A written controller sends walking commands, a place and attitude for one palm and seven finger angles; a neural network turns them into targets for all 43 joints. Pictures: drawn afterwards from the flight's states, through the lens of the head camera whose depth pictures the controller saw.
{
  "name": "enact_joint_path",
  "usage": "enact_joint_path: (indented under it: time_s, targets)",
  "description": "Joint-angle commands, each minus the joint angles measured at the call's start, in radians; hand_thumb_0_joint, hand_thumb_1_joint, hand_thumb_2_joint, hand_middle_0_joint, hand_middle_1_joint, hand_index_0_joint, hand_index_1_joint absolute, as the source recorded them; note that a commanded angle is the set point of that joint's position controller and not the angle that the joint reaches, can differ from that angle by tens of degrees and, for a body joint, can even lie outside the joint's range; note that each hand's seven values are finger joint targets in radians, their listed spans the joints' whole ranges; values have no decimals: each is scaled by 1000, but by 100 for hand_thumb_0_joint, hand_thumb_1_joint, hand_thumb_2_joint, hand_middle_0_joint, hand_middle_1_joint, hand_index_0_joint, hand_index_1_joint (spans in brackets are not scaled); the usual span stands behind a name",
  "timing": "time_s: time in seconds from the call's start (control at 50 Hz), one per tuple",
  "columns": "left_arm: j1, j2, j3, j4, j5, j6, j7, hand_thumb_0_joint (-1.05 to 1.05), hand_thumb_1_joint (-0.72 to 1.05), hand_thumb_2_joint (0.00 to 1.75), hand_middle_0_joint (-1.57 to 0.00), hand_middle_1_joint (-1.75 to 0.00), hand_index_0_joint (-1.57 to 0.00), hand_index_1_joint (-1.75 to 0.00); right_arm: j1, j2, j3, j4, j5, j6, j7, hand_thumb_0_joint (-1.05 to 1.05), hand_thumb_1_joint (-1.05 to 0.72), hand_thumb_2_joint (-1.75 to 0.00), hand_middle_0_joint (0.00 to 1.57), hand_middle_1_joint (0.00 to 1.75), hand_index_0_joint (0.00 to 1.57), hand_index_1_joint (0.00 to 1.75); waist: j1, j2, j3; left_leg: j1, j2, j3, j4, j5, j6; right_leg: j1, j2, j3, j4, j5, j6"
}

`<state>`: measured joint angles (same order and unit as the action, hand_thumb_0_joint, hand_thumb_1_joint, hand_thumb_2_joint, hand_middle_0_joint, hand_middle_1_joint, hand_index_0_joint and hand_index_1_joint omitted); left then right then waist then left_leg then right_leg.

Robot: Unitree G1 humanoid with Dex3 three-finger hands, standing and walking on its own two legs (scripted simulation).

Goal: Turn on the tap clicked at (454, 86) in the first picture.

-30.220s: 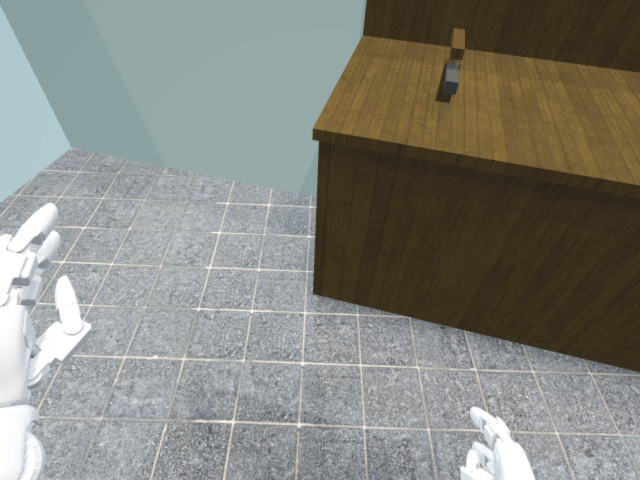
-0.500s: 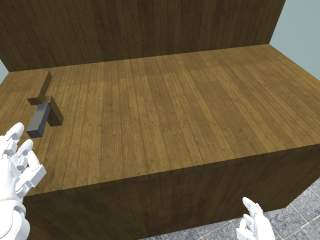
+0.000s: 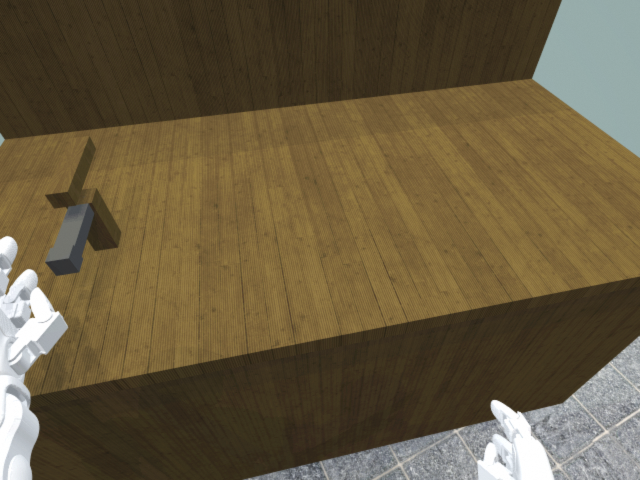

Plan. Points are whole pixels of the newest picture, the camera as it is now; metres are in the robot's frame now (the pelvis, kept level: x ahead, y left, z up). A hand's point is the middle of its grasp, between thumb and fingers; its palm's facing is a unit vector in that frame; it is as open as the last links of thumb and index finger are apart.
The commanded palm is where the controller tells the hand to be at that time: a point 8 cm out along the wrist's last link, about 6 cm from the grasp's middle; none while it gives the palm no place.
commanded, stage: reach beside the lever's end, fingers flat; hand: left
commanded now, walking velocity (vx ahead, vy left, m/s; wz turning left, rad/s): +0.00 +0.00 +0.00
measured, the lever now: (64, 260) +0.32 +0.38 +0.10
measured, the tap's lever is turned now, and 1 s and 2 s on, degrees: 0 0 3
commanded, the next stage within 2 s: push the lever round in 1.46 s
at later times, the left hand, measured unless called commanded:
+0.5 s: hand (41, 299) +0.26 +0.37 +0.11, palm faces +0.59 -0.80 -0.14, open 7.8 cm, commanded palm +0.22 +0.41 +0.11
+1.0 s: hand (42, 288) +0.28 +0.39 +0.09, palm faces +0.54 -0.83 -0.14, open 7.8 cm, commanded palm +0.23 +0.43 +0.10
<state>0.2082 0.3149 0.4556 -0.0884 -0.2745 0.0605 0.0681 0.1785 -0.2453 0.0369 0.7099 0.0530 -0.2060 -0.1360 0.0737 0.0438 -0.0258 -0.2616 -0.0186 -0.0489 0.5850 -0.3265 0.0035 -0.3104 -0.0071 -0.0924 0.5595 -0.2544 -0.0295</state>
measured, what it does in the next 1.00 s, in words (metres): stands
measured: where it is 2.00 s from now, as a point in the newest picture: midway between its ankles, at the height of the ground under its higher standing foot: outside the picture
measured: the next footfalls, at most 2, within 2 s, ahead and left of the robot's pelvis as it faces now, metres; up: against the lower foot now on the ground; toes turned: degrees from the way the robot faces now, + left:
none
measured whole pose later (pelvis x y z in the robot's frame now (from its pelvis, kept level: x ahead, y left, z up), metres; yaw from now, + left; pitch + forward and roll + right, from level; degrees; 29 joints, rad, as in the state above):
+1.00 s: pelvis +0.01 +0.02 +0.00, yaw -1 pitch +6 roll -1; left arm -0.02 0.48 0.65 0.44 -0.25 -0.13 -0.15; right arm 0.29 -0.28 0.00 0.70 0.05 -0.18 -0.11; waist 0.02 0.03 -0.06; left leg -0.38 -0.01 -0.03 0.65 -0.37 0.02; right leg -0.42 0.00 -0.07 0.58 -0.26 -0.01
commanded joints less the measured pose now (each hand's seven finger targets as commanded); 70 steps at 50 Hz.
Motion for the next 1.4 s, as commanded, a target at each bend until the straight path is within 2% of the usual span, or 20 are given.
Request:
enact_joint_path:
  time_s: [0.0,0.14,0.24,0.26,0.32,0.46,0.52,0.64,0.66,0.76,0.82,0.86,0.88,0.96,1.02,1.18,1.22,1.3,1.36,1.38]
  targets:
    - [-291,290,119,-132,-2,-85,-23,0,90,90,-17,-21,-17,-21,-127,-128,-44,-141,0,-62,-22,0,-90,-90,20,30,20,30,-23,36,-99,-39,-4,-12,-109,114,12,67,-11,45,-103,6,5]
    - [-329,338,145,-32,0,-122,-74,0,90,90,-16,-19,-16,-19,-102,-141,-50,-138,-6,-74,-22,0,-90,-90,20,30,20,30,-14,51,-185,-24,-5,-9,-89,201,15,107,-9,42,-73,111,4]
    - [-267,377,206,66,-12,-125,-104,0,90,90,-16,-18,-16,-18,-73,-147,-62,-142,-3,-66,-12,0,-90,-90,20,30,20,30,3,-1,-194,-47,-2,-4,-80,271,12,130,-6,34,-60,195,5]
    - [-259,389,222,76,-6,-125,-100,0,90,90,-16,-17,-16,-17,-83,-143,-60,-139,1,-63,-10,0,-90,-90,20,30,20,30,9,26,-179,-50,-4,-1,-79,275,12,130,-5,35,-59,197,4]
    - [-279,397,228,94,-8,-135,-109,0,90,90,-16,-17,-16,-17,-51,-149,-67,-145,-3,-60,-5,0,-90,-90,20,30,20,30,0,8,-187,-53,-2,-1,-73,296,13,122,-5,33,-54,218,6]
    - [-395,473,270,149,8,-208,-129,0,90,90,-15,-15,-15,-15,-37,-153,-70,-119,-4,-58,-7,0,-90,-90,20,30,20,30,-25,58,-171,-62,-4,-1,-57,253,19,84,-2,43,-49,175,4]
    - [-488,470,234,237,3,-217,-168,0,90,90,-15,-15,-15,-15,-23,-167,-68,-110,-3,-58,-17,0,-90,-90,20,30,20,30,-54,44,-156,-87,-9,-3,-52,182,25,42,-1,47,-53,112,8]
    - [-595,556,246,374,14,-221,-231,0,90,90,-15,-15,-15,-15,12,-186,-68,-102,-2,-54,-22,0,-90,-90,20,30,20,30,-62,34,-203,-111,-11,-10,-33,177,29,37,0,47,-38,109,7]
    - [-592,589,278,381,24,-230,-228,0,90,90,-15,-15,-15,-15,14,-182,-69,-99,0,-52,-21,0,-90,-90,20,30,20,30,-52,66,-213,-107,-9,-10,-28,190,28,45,0,49,-34,118,5]
    - [-477,577,298,386,18,-250,-228,0,90,90,-15,-15,-15,-15,36,-178,-75,-126,-6,-44,0,0,-90,-90,20,30,20,30,-17,82,-271,-92,-2,-15,-26,286,17,80,8,38,-15,191,-2]
    - [-426,553,304,400,6,-248,-226,0,90,90,-15,-15,-15,-15,52,-182,-83,-138,-7,-34,11,0,-90,-90,20,30,20,30,-16,27,-257,-109,1,-18,-26,309,15,68,11,29,-11,209,2]
    - [-375,563,334,357,5,-257,-216,0,90,90,-15,-15,-15,-15,40,-174,-85,-146,-6,-32,16,0,-90,-90,20,30,20,30,7,82,-254,-93,5,-17,-30,357,8,89,9,30,-8,232,-3]
    - [-347,530,312,342,4,-254,-214,0,90,90,-15,-15,-15,-15,48,-175,-88,-154,-8,-30,20,0,-90,-90,20,30,20,30,1,69,-260,-87,5,-15,-32,367,8,84,9,26,-6,233,0]
    - [-395,519,303,265,9,-267,-191,0,90,90,-15,-15,-15,-15,37,-173,-87,-150,-10,-31,19,0,-90,-90,20,30,20,30,-19,95,-216,-74,11,-21,-34,353,3,37,12,26,-11,196,-1]
    - [-452,510,291,277,3,-282,-192,0,90,90,-15,-15,-15,-15,46,-176,-89,-135,-13,-33,10,0,-90,-90,20,30,20,30,-45,63,-184,-86,7,-27,-41,264,3,-2,15,25,-19,127,-1]
    - [-615,484,192,292,30,-268,-223,0,90,90,-15,-15,-15,-15,33,-178,-73,-114,-9,-46,-22,0,-90,-90,20,30,20,30,-72,112,-215,-52,6,-43,-46,200,-7,-35,12,27,-11,79,-7]
    - [-540,496,220,317,21,-250,-226,0,90,90,-15,-15,-15,-15,38,-179,-76,-121,-10,-45,-20,0,-90,-90,20,30,20,30,-48,68,-236,-59,6,-45,-46,243,-10,-2,12,20,-11,105,-7]
    - [-436,472,236,282,20,-221,-197,0,90,90,-15,-15,-15,-15,35,-167,-78,-144,-13,-40,-2,0,-90,-90,20,30,20,30,-6,94,-279,-31,14,-46,-36,425,-34,45,11,15,4,199,-6]
    - [-330,489,292,261,16,-212,-169,0,90,90,-15,-15,-15,-15,28,-162,-81,-156,-13,-30,13,0,-90,-90,20,30,20,30,16,59,-259,-42,22,-42,-31,511,-38,72,13,10,5,250,-3]
    - [-329,456,269,229,14,-216,-164,0,90,90,-15,-15,-15,-15,31,-158,-83,-159,-14,-28,19,0,-90,-90,20,30,20,30,7,64,-268,-30,23,-37,-28,531,-39,65,12,10,6,264,-1]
